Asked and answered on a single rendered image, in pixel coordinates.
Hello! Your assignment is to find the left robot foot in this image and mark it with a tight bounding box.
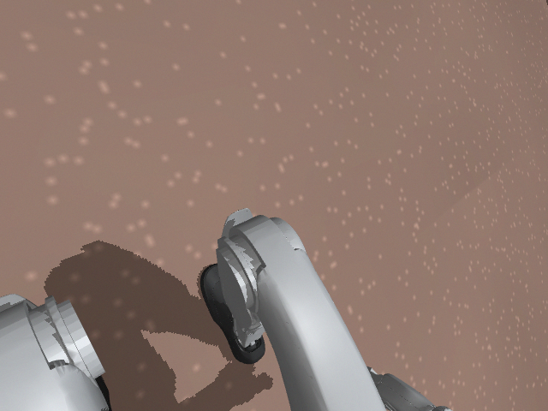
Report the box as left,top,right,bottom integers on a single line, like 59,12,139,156
95,375,112,411

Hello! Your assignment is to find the right robot foot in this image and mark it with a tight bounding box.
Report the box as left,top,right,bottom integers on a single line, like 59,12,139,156
200,264,265,364

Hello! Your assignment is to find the right robot hand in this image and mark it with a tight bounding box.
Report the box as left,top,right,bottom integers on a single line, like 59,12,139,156
367,366,436,411

